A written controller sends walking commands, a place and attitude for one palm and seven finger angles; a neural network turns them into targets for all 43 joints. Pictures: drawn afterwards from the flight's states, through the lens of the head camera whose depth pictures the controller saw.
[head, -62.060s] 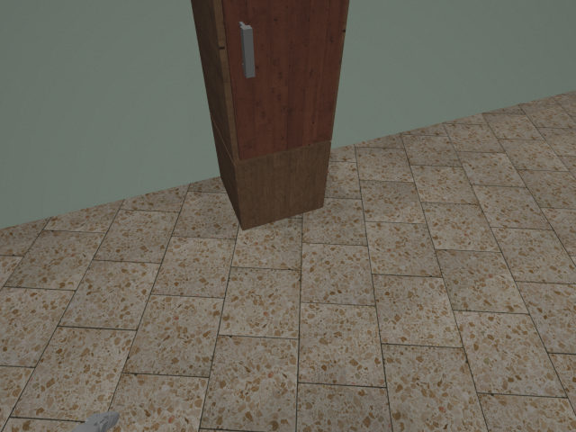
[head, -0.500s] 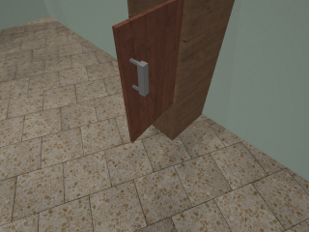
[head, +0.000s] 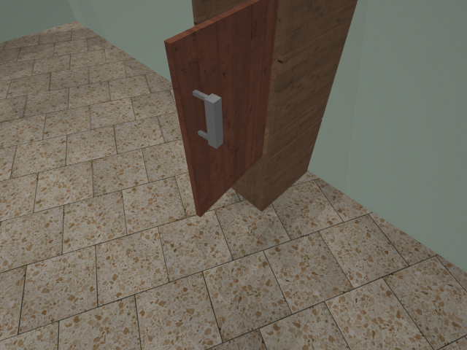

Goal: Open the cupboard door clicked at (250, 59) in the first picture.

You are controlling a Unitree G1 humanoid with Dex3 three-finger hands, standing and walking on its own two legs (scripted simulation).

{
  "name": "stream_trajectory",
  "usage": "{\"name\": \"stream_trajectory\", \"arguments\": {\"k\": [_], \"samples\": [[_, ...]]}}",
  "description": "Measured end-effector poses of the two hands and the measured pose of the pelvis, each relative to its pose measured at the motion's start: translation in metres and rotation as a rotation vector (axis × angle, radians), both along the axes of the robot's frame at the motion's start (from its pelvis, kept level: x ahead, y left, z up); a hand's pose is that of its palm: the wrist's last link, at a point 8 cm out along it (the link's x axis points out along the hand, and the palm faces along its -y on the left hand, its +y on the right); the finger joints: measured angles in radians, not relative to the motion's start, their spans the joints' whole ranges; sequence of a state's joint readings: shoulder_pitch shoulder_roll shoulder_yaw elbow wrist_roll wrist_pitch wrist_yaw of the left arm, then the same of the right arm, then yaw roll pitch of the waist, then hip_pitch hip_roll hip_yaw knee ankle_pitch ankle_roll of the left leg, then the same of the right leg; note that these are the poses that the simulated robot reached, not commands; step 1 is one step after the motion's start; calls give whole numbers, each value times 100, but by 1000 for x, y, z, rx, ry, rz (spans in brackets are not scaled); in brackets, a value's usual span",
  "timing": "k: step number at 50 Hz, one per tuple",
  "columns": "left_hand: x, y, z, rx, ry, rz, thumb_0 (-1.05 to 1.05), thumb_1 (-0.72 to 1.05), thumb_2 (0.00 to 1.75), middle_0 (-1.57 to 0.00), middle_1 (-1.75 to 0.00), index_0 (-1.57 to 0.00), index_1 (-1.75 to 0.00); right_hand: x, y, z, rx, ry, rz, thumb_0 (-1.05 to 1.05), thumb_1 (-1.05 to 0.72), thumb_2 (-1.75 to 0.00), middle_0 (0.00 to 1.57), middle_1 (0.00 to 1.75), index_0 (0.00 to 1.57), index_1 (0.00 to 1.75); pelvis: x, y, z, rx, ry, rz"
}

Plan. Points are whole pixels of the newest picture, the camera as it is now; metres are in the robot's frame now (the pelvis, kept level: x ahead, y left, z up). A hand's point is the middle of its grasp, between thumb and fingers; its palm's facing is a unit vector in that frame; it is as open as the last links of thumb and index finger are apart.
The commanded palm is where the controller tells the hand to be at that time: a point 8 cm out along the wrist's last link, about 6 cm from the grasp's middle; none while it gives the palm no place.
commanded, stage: look to check the result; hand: left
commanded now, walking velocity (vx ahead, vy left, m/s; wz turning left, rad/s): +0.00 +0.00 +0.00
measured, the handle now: (207, 118) +0.59 +0.10 +0.06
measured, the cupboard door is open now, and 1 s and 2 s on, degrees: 97 97 97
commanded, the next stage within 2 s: stand and wait in 0.06 s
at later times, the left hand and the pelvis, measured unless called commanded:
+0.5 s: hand out of the picture +0.01 +0.17 -0.17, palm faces +0.03 -0.98 -0.21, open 7.3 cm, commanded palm none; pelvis +0.01 -0.01 +0.00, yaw +0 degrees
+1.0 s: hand out of the picture +0.02 +0.18 -0.17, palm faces +0.02 -0.98 -0.22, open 7.4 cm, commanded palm none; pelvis +0.01 +0.00 +0.00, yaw -1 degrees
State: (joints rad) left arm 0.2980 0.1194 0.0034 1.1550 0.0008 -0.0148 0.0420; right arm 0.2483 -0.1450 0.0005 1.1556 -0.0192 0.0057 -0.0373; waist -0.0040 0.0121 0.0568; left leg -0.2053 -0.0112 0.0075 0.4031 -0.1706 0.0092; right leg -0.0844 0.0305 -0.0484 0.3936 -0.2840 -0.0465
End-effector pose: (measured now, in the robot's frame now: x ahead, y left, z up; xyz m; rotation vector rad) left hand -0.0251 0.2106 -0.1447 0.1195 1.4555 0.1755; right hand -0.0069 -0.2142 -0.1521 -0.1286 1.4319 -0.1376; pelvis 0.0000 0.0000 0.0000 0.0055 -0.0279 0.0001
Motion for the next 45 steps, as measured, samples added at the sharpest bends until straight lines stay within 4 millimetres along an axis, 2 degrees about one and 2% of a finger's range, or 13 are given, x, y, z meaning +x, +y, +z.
{"name": "stream_trajectory", "arguments": {"k": [15,45], "samples": [[21,1,1,11,-32,-17,1,91,90,-20,-30,-20,-30,10,-7,1,-6,-10,-3,0,-91,-90,20,30,20,30,8,-5,1,2,1,-4],[33,12,4,33,-44,-33,1,91,90,-20,-30,-20,-30,22,-19,5,-32,-28,-1,0,-91,-90,20,30,20,30,13,-5,2,3,-2,-13]]}}
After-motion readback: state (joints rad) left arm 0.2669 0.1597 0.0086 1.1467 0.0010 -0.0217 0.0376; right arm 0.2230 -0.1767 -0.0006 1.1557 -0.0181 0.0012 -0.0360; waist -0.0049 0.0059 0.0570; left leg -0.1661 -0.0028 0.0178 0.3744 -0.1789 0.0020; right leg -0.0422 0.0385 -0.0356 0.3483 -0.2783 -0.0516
